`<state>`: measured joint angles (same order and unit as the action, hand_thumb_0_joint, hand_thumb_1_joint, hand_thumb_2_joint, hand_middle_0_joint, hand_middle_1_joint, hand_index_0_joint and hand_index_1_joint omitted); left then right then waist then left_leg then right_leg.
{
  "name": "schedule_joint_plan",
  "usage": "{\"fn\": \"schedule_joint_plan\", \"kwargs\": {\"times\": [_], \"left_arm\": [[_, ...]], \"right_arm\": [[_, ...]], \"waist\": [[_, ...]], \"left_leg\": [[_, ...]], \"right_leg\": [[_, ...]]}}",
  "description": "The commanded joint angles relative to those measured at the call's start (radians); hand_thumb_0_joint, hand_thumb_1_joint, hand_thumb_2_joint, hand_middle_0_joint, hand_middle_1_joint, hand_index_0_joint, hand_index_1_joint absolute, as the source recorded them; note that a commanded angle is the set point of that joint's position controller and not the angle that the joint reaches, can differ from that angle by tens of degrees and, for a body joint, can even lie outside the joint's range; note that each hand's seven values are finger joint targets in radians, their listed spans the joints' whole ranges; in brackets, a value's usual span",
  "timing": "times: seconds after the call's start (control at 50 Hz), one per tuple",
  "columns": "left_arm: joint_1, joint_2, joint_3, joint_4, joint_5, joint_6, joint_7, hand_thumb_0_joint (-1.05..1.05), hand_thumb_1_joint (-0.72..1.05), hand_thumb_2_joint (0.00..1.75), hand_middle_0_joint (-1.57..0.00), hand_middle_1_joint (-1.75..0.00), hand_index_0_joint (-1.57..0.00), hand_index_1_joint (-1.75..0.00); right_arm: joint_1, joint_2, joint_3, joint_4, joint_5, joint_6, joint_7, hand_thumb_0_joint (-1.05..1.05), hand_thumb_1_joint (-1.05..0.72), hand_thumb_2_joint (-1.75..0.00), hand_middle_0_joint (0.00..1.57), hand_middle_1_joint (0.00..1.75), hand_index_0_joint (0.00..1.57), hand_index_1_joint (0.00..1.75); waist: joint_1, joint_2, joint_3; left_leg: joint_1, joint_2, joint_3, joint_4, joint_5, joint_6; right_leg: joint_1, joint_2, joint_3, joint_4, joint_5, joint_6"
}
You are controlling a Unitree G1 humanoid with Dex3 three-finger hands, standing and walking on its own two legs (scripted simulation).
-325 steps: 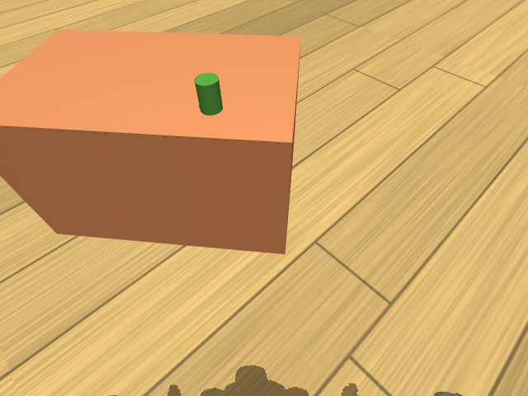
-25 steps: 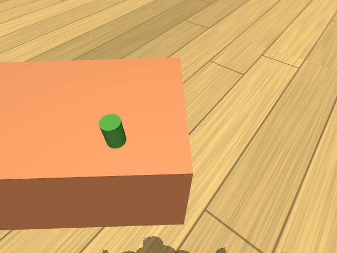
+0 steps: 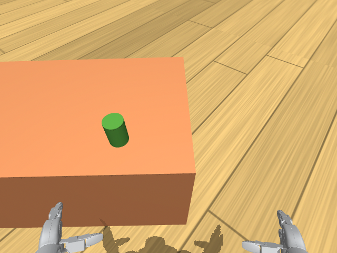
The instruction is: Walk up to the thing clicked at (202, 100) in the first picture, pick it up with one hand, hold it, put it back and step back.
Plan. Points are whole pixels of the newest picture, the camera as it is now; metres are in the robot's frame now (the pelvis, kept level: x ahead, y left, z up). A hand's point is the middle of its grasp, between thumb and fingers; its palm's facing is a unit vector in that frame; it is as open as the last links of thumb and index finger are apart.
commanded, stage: rise first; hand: left
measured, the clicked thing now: (116, 130) +0.49 +0.21 -0.08
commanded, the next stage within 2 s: go down in 1.02 s
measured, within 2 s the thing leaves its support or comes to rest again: neither
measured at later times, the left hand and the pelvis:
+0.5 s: hand (66, 223) +0.18 +0.26 -0.02, palm faces +0.29 -0.89 -0.35, open 17.4 cm; pelvis +0.00 +0.00 +0.00, yaw +0 degrees
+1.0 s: hand (56, 225) +0.17 +0.26 +0.01, palm faces +0.32 -0.87 -0.37, open 17.5 cm; pelvis -0.01 -0.01 +0.00, yaw +1 degrees
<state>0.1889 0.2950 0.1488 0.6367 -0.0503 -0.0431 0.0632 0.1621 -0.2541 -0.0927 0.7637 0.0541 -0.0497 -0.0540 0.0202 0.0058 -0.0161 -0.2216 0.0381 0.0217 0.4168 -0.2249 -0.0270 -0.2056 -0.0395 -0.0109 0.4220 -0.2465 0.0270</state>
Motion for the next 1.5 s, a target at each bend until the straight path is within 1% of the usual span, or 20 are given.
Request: {"fn": "schedule_joint_plan", "kwargs": {"times": [0.0, 0.14, 0.24, 0.42, 0.48, 0.52, 0.6, 0.74, 0.78, 0.82, 0.9, 1.06, 1.1, 1.12, 1.14, 1.16, 1.22, 1.32, 1.38, 1.48], "left_arm": [[-0.088, 0.177, 0.052, -0.270, 0.006, -0.061, 0.028, 0.00, -0.49, 0.04, -0.05, -0.06, -0.05, -0.05], [0.028, 0.207, 0.116, -0.409, 0.014, -0.075, 0.039, 0.00, -0.55, 0.03, -0.05, -0.06, -0.05, -0.06], [0.071, 0.181, 0.115, -0.454, 0.010, -0.072, 0.028, 0.00, -0.54, 0.03, -0.05, -0.05, -0.05, -0.05], [0.088, 0.177, 0.131, -0.568, 0.005, -0.090, 0.008, 0.00, -0.55, 0.03, -0.05, -0.05, -0.05, -0.05], [0.093, 0.195, 0.152, -0.601, 0.005, -0.099, 0.010, 0.00, -0.55, 0.03, -0.05, -0.05, -0.05, -0.05], [0.121, 0.185, 0.153, -0.600, 0.009, -0.105, 0.007, 0.00, -0.56, 0.04, -0.05, -0.06, -0.05, -0.06], [0.127, 0.186, 0.158, -0.623, 0.011, -0.114, 0.009, 0.00, -0.56, 0.04, -0.05, -0.06, -0.05, -0.06], [0.128, 0.183, 0.161, -0.662, 0.005, -0.138, -0.002, 0.00, -0.56, 0.04, -0.05, -0.05, -0.05, -0.06], [0.132, 0.206, 0.184, -0.670, 0.004, -0.147, -0.002, 0.00, -0.55, 0.04, -0.05, -0.05, -0.04, -0.05], [0.125, 0.208, 0.188, -0.706, 0.004, -0.153, -0.004, 0.00, -0.56, 0.04, -0.05, -0.05, -0.05, -0.05], [0.126, 0.199, 0.185, -0.700, 0.007, -0.163, -0.004, 0.00, -0.57, 0.05, -0.05, -0.06, -0.05, -0.06], [0.164, 0.202, 0.188, -0.748, 0.009, -0.187, -0.004, 0.00, -0.58, 0.07, -0.06, -0.06, -0.05, -0.07], [0.194, 0.172, 0.166, -0.759, 0.008, -0.192, -0.011, 0.00, -0.61, 0.00, -0.06, -0.07, -0.09, -0.04], [0.152, 0.042, 0.113, -0.781, -0.020, -0.206, -0.036, 0.00, -0.57, 0.08, -0.05, -0.03, -0.02, -0.07], [0.199, 0.240, 0.235, -0.752, 0.009, -0.201, -0.009, 0.00, -0.61, 0.00, -0.06, -0.06, -0.08, -0.03], [0.154, 0.091, 0.161, -0.778, -0.019, -0.212, -0.034, 0.00, -0.61, 0.00, -0.08, -0.06, -0.08, -0.06], [0.131, 0.174, 0.233, -0.753, -0.015, -0.216, -0.044, 0.00, -0.61, 0.00, -0.07, -0.08, -0.08, -0.07], [-0.031, 0.226, 0.277, -0.750, -0.017, -0.243, -0.060, 0.00, -0.61, 0.00, -0.07, -0.07, -0.08, -0.07], [-0.120, 0.187, 0.269, -0.648, -0.063, -0.262, -0.101, 0.00, -0.61, 0.00, -0.07, -0.08, -0.08, -0.08], [-0.306, 0.307, 0.321, -0.502, -0.121, -0.285, -0.221, 0.00, -0.61, 0.03, -0.07, -0.08, -0.07, -0.08]], "right_arm": [[-0.094, -0.156, -0.044, -0.220, -0.007, -0.059, -0.024, 0.00, 0.47, -0.05, 0.05, 0.05, 0.05, 0.05], [0.002, -0.161, -0.053, -0.330, -0.022, -0.071, -0.033, 0.00, 0.51, -0.04, 0.05, 0.05, 0.05, 0.05], [0.064, -0.119, -0.050, -0.237, -0.023, -0.060, -0.022, 0.00, 0.53, -0.04, 0.05, 0.05, 0.05, 0.05], [-0.020, -0.097, -0.028, -0.273, -0.024, -0.070, -0.005, 0.00, 0.53, -0.04, 0.05, 0.05, 0.05, 0.05], [-0.024, -0.145, -0.071, -0.256, -0.032, -0.075, -0.013, 0.00, 0.53, -0.04, 0.05, 0.05, 0.05, 0.05], [-0.010, -0.089, -0.028, -0.250, -0.035, -0.075, -0.010, 0.00, 0.52, -0.04, 0.05, 0.05, 0.05, 0.05], [-0.031, -0.143, -0.071, -0.282, -0.038, -0.076, -0.018, 0.00, 0.52, -0.05, 0.05, 0.05, 0.05, 0.05], [0.021, -0.042, 0.003, -0.199, -0.035, -0.072, -0.006, 0.00, 0.53, -0.05, 0.05, 0.05, 0.05, 0.05], [-0.030, -0.130, -0.070, -0.232, -0.037, -0.081, -0.014, 0.00, 0.54, -0.04, 0.05, 0.05, 0.05, 0.05], [-0.053, -0.084, -0.022, -0.242, -0.034, -0.085, -0.007, 0.00, 0.53, -0.05, 0.05, 0.05, 0.05, 0.05], [-0.061, -0.144, -0.075, -0.244, -0.041, -0.096, -0.014, 0.00, 0.52, -0.05, 0.05, 0.05, 0.05, 0.05], [-0.014, -0.111, -0.066, -0.211, -0.039, -0.102, -0.013, 0.00, 0.51, -0.07, 0.05, 0.05, 0.05, 0.05], [-0.035, -0.078, -0.034, -0.235, -0.036, -0.104, -0.004, 0.00, 0.52, -0.04, 0.05, 0.05, 0.05, 0.05], [-0.072, -0.021, 0.020, -0.251, -0.044, -0.109, 0.012, 0.00, 0.56, -0.05, 0.05, 0.05, 0.05, 0.05], [-0.014, -0.141, -0.108, -0.208, -0.036, -0.105, -0.009, 0.00, 0.51, -0.05, 0.05, 0.05, 0.05, 0.05], [-0.047, -0.070, -0.019, -0.227, -0.049, -0.107, 0.007, 0.00, 0.51, -0.05, 0.05, 0.05, 0.05, 0.05], [-0.022, -0.148, -0.085, -0.280, -0.048, -0.110, 0.004, 0.00, 0.52, -0.04, 0.05, 0.05, 0.05, 0.05], [-0.016, -0.106, -0.070, -0.266, -0.048, -0.098, 0.001, 0.00, 0.52, -0.05, 0.05, 0.05, 0.05, 0.05], [-0.063, -0.090, -0.058, -0.275, -0.043, -0.118, 0.001, 0.00, 0.53, -0.05, 0.05, 0.05, 0.05, 0.05], [-0.052, -0.082, -0.038, -0.198, -0.032, -0.120, -0.015, 0.00, 0.53, -0.05, 0.05, 0.05, 0.05, 0.05]], "waist": [[-0.005, 0.019, -0.078], [0.005, 0.003, -0.139], [0.007, 0.059, -0.038], [0.020, 0.036, -0.026], [0.016, 0.027, -0.042], [0.018, 0.008, -0.060], [0.014, -0.001, -0.073], [0.019, 0.020, 0.008], [0.011, 0.025, -0.009], [0.027, 0.031, -0.014], [0.006, 0.013, -0.039], [0.021, 0.016, -0.023], [0.031, 0.022, -0.013], [0.023, 0.000, -0.015], [0.028, 0.028, -0.015], [0.020, 0.007, -0.018], [0.005, -0.006, -0.040], [-0.006, 0.022, -0.052], [-0.025, -0.012, -0.046], [-0.040, 0.043, -0.085]], "left_leg": [[0.061, -0.031, 0.040, -0.050, 0.170, 0.023], [0.121, -0.028, 0.038, -0.033, 0.288, 0.022], [0.096, -0.032, 0.043, -0.051, 0.236, 0.020], [0.101, -0.026, 0.034, -0.056, 0.220, 0.022], [0.108, -0.030, 0.036, -0.048, 0.223, 0.025], [0.119, -0.033, 0.039, -0.037, 0.242, 0.031], [0.129, -0.033, 0.037, -0.041, 0.259, 0.030], [0.092, -0.042, 0.041, -0.062, 0.147, 0.037], [0.102, -0.043, 0.042, -0.065, 0.134, 0.035], [0.095, -0.042, 0.037, -0.063, 0.138, 0.036], [0.110, -0.037, 0.031, -0.061, 0.142, 0.035], [0.112, -0.040, 0.030, -0.067, 0.153, 0.036], [0.102, -0.042, 0.032, -0.069, 0.151, 0.036], [0.047, -0.043, 0.026, -0.020, 0.113, 0.032], [0.105, -0.040, 0.030, -0.068, 0.145, 0.033], [0.045, -0.043, 0.026, -0.022, 0.110, 0.030], [0.056, -0.037, 0.022, -0.010, 0.112, 0.027], [0.042, -0.046, 0.019, 0.013, 0.099, 0.027], [0.018, -0.044, 0.012, 0.028, 0.054, 0.031], [-0.003, -0.047, 0.004, 0.055, 0.056, 0.037]], "right_leg": [[0.021, 0.033, -0.043, -0.064, 0.169, -0.031], [0.100, 0.035, -0.048, -0.046, 0.285, -0.029], [0.063, 0.034, -0.053, -0.056, 0.237, -0.035], [0.075, 0.039, -0.056, -0.063, 0.208, -0.034], [0.075, 0.034, -0.054, -0.065, 0.216, -0.031], [0.095, 0.029, -0.052, -0.068, 0.240, -0.024], [0.101, 0.029, -0.053, -0.060, 0.261, -0.025], [0.052, 0.021, -0.054, -0.089, 0.154, -0.024], [0.050, 0.019, -0.051, -0.090, 0.140, -0.024], [0.063, 0.021, -0.055, -0.088, 0.138, -0.026], [0.068, 0.026, -0.056, -0.082, 0.147, -0.026], [0.064, 0.027, -0.062, -0.080, 0.149, -0.028], [0.070, 0.026, -0.064, -0.082, 0.145, -0.029], [0.038, 0.028, -0.055, -0.060, 0.103, -0.020], [0.059, 0.028, -0.067, -0.076, 0.136, -0.029], [0.034, 0.028, -0.056, -0.060, 0.103, -0.022], [0.030, 0.035, -0.057, -0.046, 0.103, -0.021], [0.001, 0.021, -0.047, -0.028, 0.101, -0.018], [-0.021, 0.018, -0.044, -0.014, 0.073, -0.013], [-0.050, 0.010, -0.036, 0.013, 0.093, -0.018]]}}
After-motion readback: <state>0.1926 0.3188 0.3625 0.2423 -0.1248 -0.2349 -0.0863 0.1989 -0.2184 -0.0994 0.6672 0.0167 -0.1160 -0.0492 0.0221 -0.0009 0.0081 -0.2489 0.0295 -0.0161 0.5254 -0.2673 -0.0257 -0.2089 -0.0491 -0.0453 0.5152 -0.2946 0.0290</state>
